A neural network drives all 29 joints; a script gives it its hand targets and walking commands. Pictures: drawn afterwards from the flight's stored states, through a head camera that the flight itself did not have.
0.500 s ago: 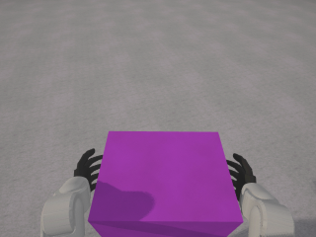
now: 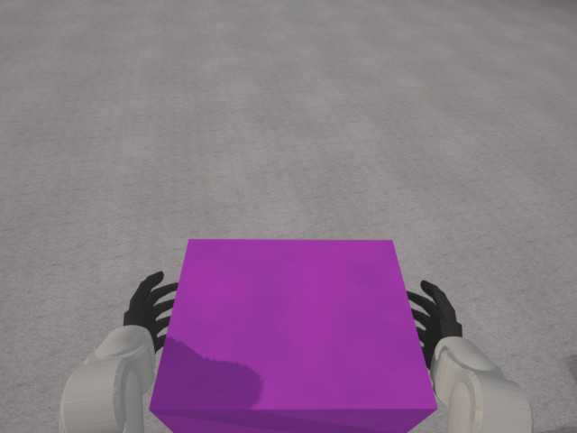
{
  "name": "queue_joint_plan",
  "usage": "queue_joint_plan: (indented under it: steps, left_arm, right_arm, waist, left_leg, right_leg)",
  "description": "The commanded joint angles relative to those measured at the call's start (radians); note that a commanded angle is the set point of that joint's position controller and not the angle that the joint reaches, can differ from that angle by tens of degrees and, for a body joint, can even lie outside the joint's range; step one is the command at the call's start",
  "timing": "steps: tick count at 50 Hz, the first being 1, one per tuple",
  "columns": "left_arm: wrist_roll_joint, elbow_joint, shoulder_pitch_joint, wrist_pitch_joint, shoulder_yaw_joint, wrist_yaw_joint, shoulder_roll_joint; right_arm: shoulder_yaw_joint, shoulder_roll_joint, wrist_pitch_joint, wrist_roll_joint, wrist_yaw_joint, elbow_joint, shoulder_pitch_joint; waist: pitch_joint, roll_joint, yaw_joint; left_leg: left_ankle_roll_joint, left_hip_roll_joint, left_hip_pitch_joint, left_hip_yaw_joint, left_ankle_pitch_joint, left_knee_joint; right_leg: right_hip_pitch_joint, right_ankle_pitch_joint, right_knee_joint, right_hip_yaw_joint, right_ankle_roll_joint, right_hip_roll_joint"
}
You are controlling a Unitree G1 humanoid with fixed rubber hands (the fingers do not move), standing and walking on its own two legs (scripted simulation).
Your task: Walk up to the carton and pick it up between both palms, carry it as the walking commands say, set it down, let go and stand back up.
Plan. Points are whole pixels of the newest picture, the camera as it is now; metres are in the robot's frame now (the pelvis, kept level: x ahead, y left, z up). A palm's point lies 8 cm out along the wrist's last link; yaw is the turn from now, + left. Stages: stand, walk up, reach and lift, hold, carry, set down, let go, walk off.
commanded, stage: carry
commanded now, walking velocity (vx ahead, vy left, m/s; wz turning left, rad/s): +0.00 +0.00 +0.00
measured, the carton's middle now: (289, 352) +0.25 +0.01 +0.00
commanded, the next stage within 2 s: none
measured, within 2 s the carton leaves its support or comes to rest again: neither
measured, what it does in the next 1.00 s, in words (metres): walks backwards: right foot, then left foot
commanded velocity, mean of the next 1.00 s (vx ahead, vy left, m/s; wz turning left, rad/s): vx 0.00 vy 0.17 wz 0.00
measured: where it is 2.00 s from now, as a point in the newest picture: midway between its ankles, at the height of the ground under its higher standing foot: outside the picture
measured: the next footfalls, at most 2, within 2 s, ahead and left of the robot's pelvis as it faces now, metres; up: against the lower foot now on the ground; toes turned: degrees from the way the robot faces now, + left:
right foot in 0.14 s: -0.04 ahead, -0.14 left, +0.00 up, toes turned -5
left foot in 0.58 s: -0.12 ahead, +0.13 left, +0.00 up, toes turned +5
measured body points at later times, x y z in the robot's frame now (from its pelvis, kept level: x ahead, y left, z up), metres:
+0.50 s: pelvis -0.13 -0.01 +0.00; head -0.13 -0.02 +0.45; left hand +0.12 +0.18 +0.08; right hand +0.13 -0.19 +0.07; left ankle -0.15 +0.13 -0.71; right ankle -0.08 -0.14 -0.74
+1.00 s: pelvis -0.21 +0.08 +0.00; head -0.21 +0.06 +0.45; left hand +0.04 +0.25 +0.07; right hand +0.04 -0.11 +0.06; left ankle -0.19 +0.18 -0.70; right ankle -0.20 -0.04 -0.74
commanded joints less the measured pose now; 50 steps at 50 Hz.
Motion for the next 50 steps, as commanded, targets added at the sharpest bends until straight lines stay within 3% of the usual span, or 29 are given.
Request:
queue_joint_plan:
  steps: [1,4,6,7,8,9,10,11,14,18,22,26,28,29,30,31,32,34,36,41,42,43,44,45,46,47,48,50]
  left_arm:
    - [-0.388,-0.114,-0.456,0.013,-0.840,-0.196,-0.756]
    - [-0.371,-0.066,-0.412,0.026,-0.816,-0.199,-0.747]
    - [-0.357,-0.038,-0.393,0.028,-0.799,-0.203,-0.748]
    - [-0.357,-0.035,-0.397,0.028,-0.794,-0.206,-0.753]
    - [-0.354,-0.034,-0.399,0.022,-0.788,-0.207,-0.750]
    - [-0.329,-0.024,-0.374,0.012,-0.772,-0.205,-0.761]
    - [-0.343,-0.058,-0.443,0.006,-0.774,-0.202,-0.778]
    - [-0.344,-0.079,-0.454,0.008,-0.770,-0.196,-0.768]
    - [-0.324,-0.125,-0.454,0.008,-0.755,-0.179,-0.717]
    - [-0.320,-0.102,-0.390,0.017,-0.734,-0.184,-0.700]
    - [-0.332,-0.093,-0.375,0.020,-0.737,-0.196,-0.705]
    - [-0.351,-0.121,-0.404,0.019,-0.763,-0.207,-0.725]
    - [-0.350,-0.134,-0.402,0.019,-0.772,-0.210,-0.730]
    - [-0.345,-0.137,-0.400,0.017,-0.778,-0.211,-0.732]
    - [-0.356,-0.154,-0.421,0.020,-0.784,-0.212,-0.728]
    - [-0.382,-0.173,-0.481,0.023,-0.805,-0.218,-0.757]
    - [-0.394,-0.161,-0.498,0.023,-0.822,-0.226,-0.778]
    - [-0.404,-0.158,-0.505,0.012,-0.832,-0.229,-0.784]
    - [-0.403,-0.151,-0.497,0.013,-0.825,-0.220,-0.768]
    - [-0.382,-0.103,-0.411,0.022,-0.792,-0.209,-0.729]
    - [-0.375,-0.090,-0.390,0.022,-0.783,-0.209,-0.726]
    - [-0.369,-0.081,-0.376,0.022,-0.775,-0.210,-0.725]
    - [-0.366,-0.077,-0.365,0.021,-0.769,-0.212,-0.732]
    - [-0.347,-0.059,-0.333,0.017,-0.754,-0.213,-0.712]
    - [-0.336,-0.048,-0.309,0.008,-0.745,-0.210,-0.736]
    - [-0.356,-0.087,-0.377,0.006,-0.756,-0.205,-0.746]
    - [-0.348,-0.099,-0.392,0.006,-0.766,-0.202,-0.750]
    - [-0.340,-0.139,-0.426,0.002,-0.771,-0.196,-0.740]
  right_arm:
    - [0.715,0.624,0.009,0.325,0.169,-0.082,-0.417]
    - [0.711,0.618,0.023,0.308,0.170,-0.040,-0.397]
    - [0.720,0.619,0.029,0.309,0.174,-0.018,-0.396]
    - [0.726,0.619,0.027,0.318,0.178,-0.015,-0.411]
    - [0.739,0.627,0.023,0.329,0.181,-0.029,-0.436]
    - [0.769,0.632,0.023,0.350,0.182,-0.078,-0.500]
    - [0.785,0.662,0.020,0.376,0.185,-0.092,-0.569]
    - [0.793,0.672,0.018,0.396,0.190,-0.083,-0.582]
    - [0.805,0.678,0.020,0.417,0.187,-0.069,-0.572]
    - [0.802,0.654,0.029,0.404,0.168,-0.072,-0.537]
    - [0.791,0.663,0.030,0.377,0.157,-0.052,-0.492]
    - [0.780,0.683,0.021,0.365,0.151,-0.053,-0.464]
    - [0.781,0.687,0.017,0.358,0.152,-0.063,-0.459]
    - [0.781,0.693,0.015,0.355,0.154,-0.066,-0.459]
    - [0.766,0.673,0.007,0.338,0.156,-0.058,-0.422]
    - [0.757,0.695,-0.003,0.335,0.157,-0.058,-0.426]
    - [0.747,0.711,-0.001,0.327,0.157,-0.049,-0.413]
    - [0.758,0.691,-0.007,0.324,0.152,-0.107,-0.443]
    - [0.754,0.668,-0.006,0.329,0.148,-0.125,-0.466]
    - [0.751,0.636,0.014,0.316,0.147,-0.070,-0.413]
    - [0.754,0.633,0.018,0.315,0.147,-0.059,-0.414]
    - [0.757,0.631,0.019,0.317,0.148,-0.048,-0.412]
    - [0.763,0.639,0.017,0.323,0.152,-0.046,-0.417]
    - [0.771,0.635,0.018,0.323,0.152,-0.063,-0.416]
    - [0.785,0.647,0.021,0.350,0.162,-0.097,-0.472]
    - [0.796,0.666,0.016,0.378,0.167,-0.112,-0.521]
    - [0.800,0.681,0.014,0.385,0.173,-0.099,-0.523]
    - [0.814,0.701,0.016,0.393,0.178,-0.087,-0.532]
  waist:
    - [-0.255,0.201,-0.047]
    - [-0.269,0.248,-0.055]
    - [-0.278,0.195,-0.048]
    - [-0.273,0.111,-0.046]
    - [-0.259,-0.025,-0.043]
    - [-0.169,-0.197,-0.032]
    - [-0.135,-0.167,-0.033]
    - [-0.112,-0.116,-0.030]
    - [-0.117,-0.106,-0.031]
    - [-0.203,-0.148,-0.021]
    - [-0.231,-0.211,-0.021]
    - [-0.260,-0.256,-0.033]
    - [-0.293,-0.206,-0.040]
    - [-0.290,-0.097,-0.037]
    - [-0.244,0.163,-0.049]
    - [-0.235,0.275,-0.060]
    - [-0.225,0.225,-0.061]
    - [-0.206,0.159,-0.054]
    - [-0.218,0.139,-0.048]
    - [-0.271,0.152,-0.045]
    - [-0.280,0.131,-0.035]
    - [-0.288,0.095,-0.028]
    - [-0.304,0.004,-0.022]
    - [-0.286,-0.205,-0.024]
    - [-0.219,-0.286,-0.018]
    - [-0.196,-0.176,-0.022]
    - [-0.172,-0.106,-0.023]
    - [-0.131,-0.131,-0.028]
  left_leg:
    - [0.113,0.243,0.193,-0.199,0.104,-0.168]
    - [0.107,0.245,0.171,-0.231,-0.057,-0.197]
    - [0.046,0.193,0.122,-0.189,-0.109,-0.149]
    - [-0.002,0.163,0.055,-0.160,-0.122,-0.101]
    - [-0.059,0.095,-0.069,-0.085,-0.082,-0.033]
    - [-0.088,0.022,-0.163,0.020,-0.176,0.088]
    - [-0.089,0.026,-0.096,-0.001,-0.201,0.239]
    - [-0.086,0.009,-0.101,-0.028,-0.181,0.352]
    - [-0.077,-0.007,-0.218,-0.085,-0.157,0.451]
    - [-0.076,-0.036,-0.232,-0.066,-0.212,0.378]
    - [-0.058,-0.056,-0.171,-0.030,-0.262,0.270]
    - [-0.033,-0.082,-0.001,0.033,-0.228,0.016]
    - [-0.018,-0.058,0.196,0.045,-0.109,-0.208]
    - [-0.016,0.032,0.302,-0.041,-0.086,-0.263]
    - [0.048,0.213,0.357,-0.257,-0.063,-0.266]
    - [0.099,0.264,0.270,-0.253,0.035,-0.261]
    - [0.122,0.223,0.227,-0.203,0.078,-0.235]
    - [0.148,0.184,0.197,-0.110,0.161,-0.192]
    - [0.158,0.168,0.229,-0.087,0.265,-0.152]
    - [0.189,0.178,0.225,-0.137,0.274,-0.118]
    - [0.173,0.157,0.212,-0.115,0.268,-0.088]
    - [0.134,0.131,0.170,-0.101,0.248,-0.059]
    - [0.077,0.106,0.047,-0.091,0.184,0.009]
    - [-0.015,0.035,-0.190,-0.030,-0.003,0.151]
    - [-0.045,-0.003,-0.230,0.004,-0.314,0.316]
    - [-0.045,0.010,-0.218,-0.057,-0.296,0.434]
    - [-0.055,0.020,-0.221,-0.075,-0.248,0.474]
    - [-0.071,0.031,-0.229,-0.065,-0.167,0.417]
  right_leg:
    - [0.016,-0.082,-0.195,-0.019,-0.008,0.007]
    - [0.140,-0.070,-0.487,-0.055,-0.029,0.037]
    - [0.291,0.068,-0.750,-0.071,-0.033,0.031]
    - [0.379,0.091,-0.839,-0.007,-0.030,-0.040]
    - [0.447,0.031,-0.856,0.144,-0.059,-0.172]
    - [0.317,-0.046,-0.908,0.296,-0.130,-0.328]
    - [0.192,-0.037,-0.908,0.277,-0.159,-0.366]
    - [0.155,-0.023,-0.908,0.248,-0.170,-0.355]
    - [0.298,0.176,-0.839,0.178,-0.152,-0.310]
    - [0.448,0.420,-0.764,0.208,-0.173,-0.327]
    - [0.462,0.472,-0.757,0.223,-0.182,-0.337]
    - [0.412,0.485,-0.736,0.179,-0.148,-0.327]
    - [0.316,0.406,-0.660,0.100,-0.081,-0.273]
    - [0.209,0.310,-0.582,0.032,-0.045,-0.225]
    - [-0.022,0.137,-0.484,-0.086,0.004,-0.130]
    - [-0.017,-0.052,-0.321,-0.116,-0.004,-0.109]
    - [0.003,-0.051,-0.182,-0.058,-0.028,-0.095]
    - [-0.018,-0.022,-0.051,-0.034,-0.034,-0.087]
    - [-0.034,-0.021,-0.092,-0.051,-0.026,-0.071]
    - [0.102,-0.016,-0.425,-0.082,-0.067,-0.040]
    - [0.177,0.081,-0.573,-0.105,-0.069,-0.040]
    - [0.276,0.210,-0.717,-0.096,-0.062,-0.072]
    - [0.429,0.264,-0.776,0.015,-0.069,-0.183]
    - [0.574,0.496,-0.766,0.287,-0.152,-0.419]
    - [0.490,0.640,-0.801,0.374,-0.259,-0.536]
    - [0.440,0.587,-0.806,0.319,-0.267,-0.499]
    - [0.405,0.444,-0.818,0.251,-0.235,-0.453]
    - [0.372,0.346,-0.815,0.133,-0.169,-0.374]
